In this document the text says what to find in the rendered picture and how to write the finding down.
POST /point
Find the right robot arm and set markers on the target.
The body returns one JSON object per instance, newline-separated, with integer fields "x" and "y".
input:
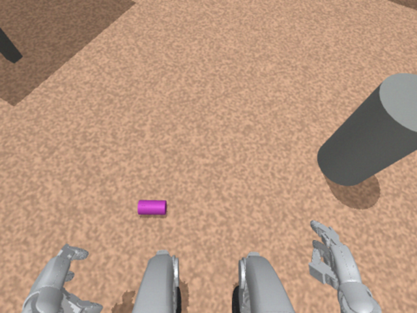
{"x": 355, "y": 297}

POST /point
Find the left robot arm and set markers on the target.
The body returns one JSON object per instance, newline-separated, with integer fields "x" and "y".
{"x": 44, "y": 300}

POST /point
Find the left robot hand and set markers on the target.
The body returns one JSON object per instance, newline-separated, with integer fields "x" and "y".
{"x": 56, "y": 273}

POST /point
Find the right robot hand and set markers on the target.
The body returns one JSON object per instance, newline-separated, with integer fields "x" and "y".
{"x": 339, "y": 265}

